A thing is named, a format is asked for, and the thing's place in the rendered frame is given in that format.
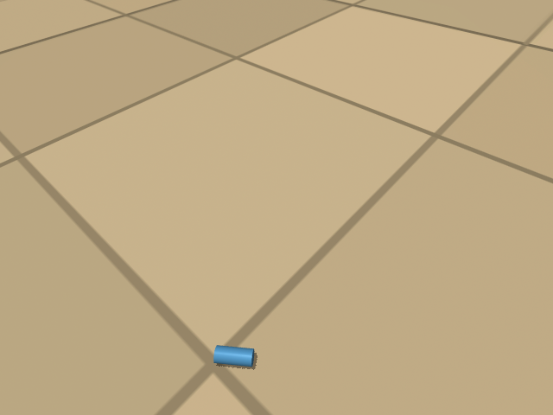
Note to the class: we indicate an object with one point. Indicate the can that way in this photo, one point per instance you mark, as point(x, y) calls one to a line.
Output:
point(234, 356)

